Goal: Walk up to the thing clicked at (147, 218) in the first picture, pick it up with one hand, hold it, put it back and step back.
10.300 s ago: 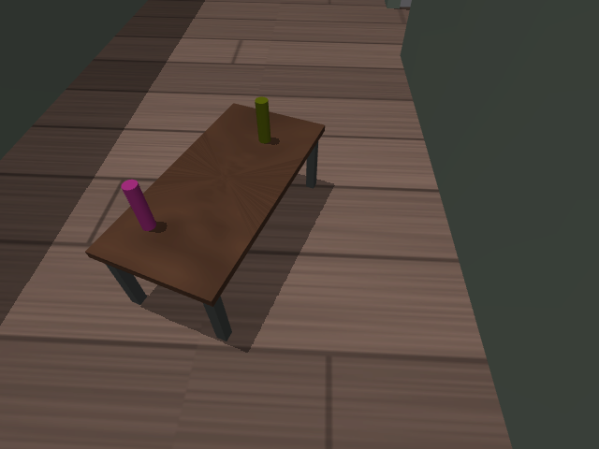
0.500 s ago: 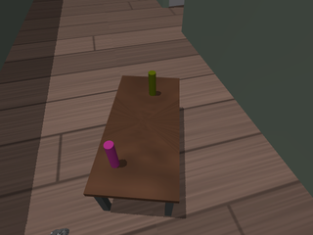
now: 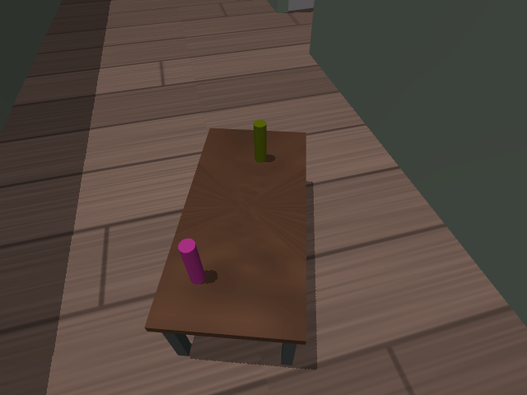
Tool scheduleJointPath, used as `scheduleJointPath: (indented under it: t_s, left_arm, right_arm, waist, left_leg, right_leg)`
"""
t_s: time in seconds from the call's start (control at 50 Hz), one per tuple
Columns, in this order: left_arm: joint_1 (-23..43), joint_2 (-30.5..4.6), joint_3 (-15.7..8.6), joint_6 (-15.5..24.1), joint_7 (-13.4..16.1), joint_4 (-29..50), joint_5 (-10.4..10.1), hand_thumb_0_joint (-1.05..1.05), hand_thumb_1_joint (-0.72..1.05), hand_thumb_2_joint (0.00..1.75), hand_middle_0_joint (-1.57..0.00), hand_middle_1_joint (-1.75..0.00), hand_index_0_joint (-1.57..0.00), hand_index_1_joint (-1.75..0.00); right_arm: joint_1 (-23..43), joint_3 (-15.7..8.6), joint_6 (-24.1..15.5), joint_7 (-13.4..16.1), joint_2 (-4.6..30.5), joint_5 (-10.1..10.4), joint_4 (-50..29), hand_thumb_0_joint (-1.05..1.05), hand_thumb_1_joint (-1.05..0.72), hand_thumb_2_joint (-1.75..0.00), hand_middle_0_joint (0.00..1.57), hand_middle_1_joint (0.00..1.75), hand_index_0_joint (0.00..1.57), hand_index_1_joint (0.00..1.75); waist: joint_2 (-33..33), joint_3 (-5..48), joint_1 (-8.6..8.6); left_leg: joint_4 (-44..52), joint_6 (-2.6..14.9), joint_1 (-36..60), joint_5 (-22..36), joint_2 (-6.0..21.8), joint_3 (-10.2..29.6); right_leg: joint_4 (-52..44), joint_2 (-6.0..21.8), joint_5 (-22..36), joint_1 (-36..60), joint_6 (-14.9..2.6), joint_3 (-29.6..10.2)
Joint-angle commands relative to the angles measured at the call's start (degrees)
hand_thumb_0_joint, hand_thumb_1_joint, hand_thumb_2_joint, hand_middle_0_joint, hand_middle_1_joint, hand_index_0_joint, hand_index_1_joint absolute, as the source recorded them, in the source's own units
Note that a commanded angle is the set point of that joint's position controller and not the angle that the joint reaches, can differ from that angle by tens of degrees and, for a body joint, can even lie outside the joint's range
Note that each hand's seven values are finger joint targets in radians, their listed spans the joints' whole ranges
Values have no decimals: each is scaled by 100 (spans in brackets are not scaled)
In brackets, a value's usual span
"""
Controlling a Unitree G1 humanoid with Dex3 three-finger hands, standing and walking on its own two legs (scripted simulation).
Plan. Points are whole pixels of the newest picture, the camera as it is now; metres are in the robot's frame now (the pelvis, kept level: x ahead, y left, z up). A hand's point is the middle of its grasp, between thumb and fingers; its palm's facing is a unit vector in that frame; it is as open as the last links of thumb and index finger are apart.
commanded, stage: stand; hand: left
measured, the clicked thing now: (192, 262) +0.53 +0.23 -0.35
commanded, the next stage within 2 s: none
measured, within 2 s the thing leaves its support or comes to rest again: neither
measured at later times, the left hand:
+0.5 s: hand out of the picture +0.06 +0.25 -0.15, palm faces -0.01 -0.94 -0.34, open 7.4 cm
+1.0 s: hand out of the picture +0.05 +0.25 -0.15, palm faces -0.01 -0.94 -0.34, open 7.4 cm
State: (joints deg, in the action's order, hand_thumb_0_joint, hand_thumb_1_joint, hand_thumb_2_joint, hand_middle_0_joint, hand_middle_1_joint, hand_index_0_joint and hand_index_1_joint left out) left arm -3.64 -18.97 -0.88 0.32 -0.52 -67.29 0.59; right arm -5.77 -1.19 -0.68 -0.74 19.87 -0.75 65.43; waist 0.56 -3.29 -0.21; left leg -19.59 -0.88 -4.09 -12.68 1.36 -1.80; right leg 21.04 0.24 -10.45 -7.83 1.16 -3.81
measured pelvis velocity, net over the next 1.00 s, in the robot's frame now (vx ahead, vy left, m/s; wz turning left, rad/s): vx -0.01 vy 0.00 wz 0.02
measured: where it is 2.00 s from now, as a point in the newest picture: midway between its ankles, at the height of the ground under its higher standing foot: outside the picture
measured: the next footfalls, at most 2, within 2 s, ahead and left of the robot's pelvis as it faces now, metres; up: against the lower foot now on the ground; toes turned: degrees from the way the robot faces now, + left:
none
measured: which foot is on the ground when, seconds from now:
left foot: down 0.00-1.00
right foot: down 0.00-1.00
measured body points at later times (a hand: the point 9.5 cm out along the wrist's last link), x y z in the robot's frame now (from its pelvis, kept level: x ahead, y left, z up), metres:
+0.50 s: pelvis -0.01 +0.00 +0.00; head +0.00 -0.01 +0.45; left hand +0.06 +0.30 -0.13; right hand +0.07 -0.30 -0.13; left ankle -0.02 +0.13 -0.75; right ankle +0.01 -0.13 -0.75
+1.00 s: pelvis -0.01 +0.00 +0.00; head -0.01 -0.01 +0.45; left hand +0.05 +0.30 -0.13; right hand +0.06 -0.30 -0.14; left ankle -0.02 +0.13 -0.75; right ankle +0.01 -0.13 -0.75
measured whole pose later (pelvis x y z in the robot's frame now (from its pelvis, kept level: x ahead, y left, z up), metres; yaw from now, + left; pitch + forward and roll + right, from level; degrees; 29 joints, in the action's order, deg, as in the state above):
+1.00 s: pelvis -0.01 +0.00 +0.00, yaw +1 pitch -3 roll +0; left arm -6.7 -20.0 0.0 0.5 -0.7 -65.2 0.7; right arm -6.9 -0.5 -0.1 -1.1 20.2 -0.7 65.2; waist 0.5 -3.4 -0.2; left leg -19.0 -1.1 -5.6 -10.9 1.4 -0.3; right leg 19.1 0.4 -8.5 -8.1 1.0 -2.3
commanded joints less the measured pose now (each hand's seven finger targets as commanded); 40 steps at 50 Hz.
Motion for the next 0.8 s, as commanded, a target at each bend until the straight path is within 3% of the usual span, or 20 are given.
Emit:
scheduleJointPath:
  t_s: [0.0, 0.06, 0.32, 0.38, 0.48, 0.62, 0.78]
  left_arm:
    - [240, -1296, -202, 163, 108, 385, -43, 0, 90, 90, -20, -30, -20, -30]
    - [211, -1265, -198, 166, 114, 410, -36, 0, 90, 90, -20, -30, -20, -30]
    - [192, -1304, -163, 155, 102, 476, -12, 0, 90, 90, -20, -30, -20, -30]
    - [190, -1336, -170, 159, 99, 480, -18, 0, 90, 90, -20, -30, -20, -30]
    - [85, -1348, -160, 160, 89, 476, -13, 0, 90, 90, -20, -30, -20, -30]
    - [10, -1328, -157, 163, 80, 505, -11, 0, 90, 90, -20, -30, -20, -30]
    - [-19, -1364, -150, 147, 87, 514, -17, 0, 90, 90, -20, -30, -20, -30]
  right_arm:
    - [280, -186, -123, 116, 1244, 26, -399, 0, -90, -90, 20, 30, 20, 30]
    - [216, -184, -127, 125, 1265, 25, -381, 0, -90, -90, 20, 30, 20, 30]
    - [305, -150, -80, 83, 1255, 27, -390, 0, -90, -90, 20, 30, 20, 30]
    - [283, -148, -86, 78, 1242, 20, -399, 0, -90, -90, 20, 30, 20, 30]
    - [254, -149, -75, 68, 1249, 19, -393, 0, -90, -90, 20, 30, 20, 30]
    - [204, -141, -98, 72, 1264, 14, -401, 0, -90, -90, 20, 30, 20, 30]
    - [144, -138, -80, 77, 1269, 24, -378, 0, -90, -90, 20, 30, 20, 30]
  waist:
    - [-140, 411, 3]
    - [-83, 598, -13]
    - [-72, 420, -18]
    - [-78, 475, -36]
    - [-84, 371, -11]
    - [-38, 491, 3]
    - [-76, 332, -3]
  left_leg:
    - [365, 189, -111, 1223, 659, 556]
    - [332, 180, -11, 1472, 650, 529]
    - [509, 178, -182, 428, 614, 585]
    - [466, 182, -108, 565, 615, 581]
    - [516, 189, -246, 249, 596, 621]
    - [463, 204, -148, 528, 629, 636]
    - [497, 197, -235, 259, 601, 661]
  right_leg:
    - [-252, 618, 1434, 182, -190, -353]
    - [-224, 644, 1747, 353, -184, -329]
    - [-499, 627, 774, 149, -166, -333]
    - [-496, 642, 892, 132, -190, -347]
    - [-557, 628, 534, 87, -181, -335]
    - [-484, 656, 821, 118, -205, -328]
    - [-534, 630, 430, -19, -212, -338]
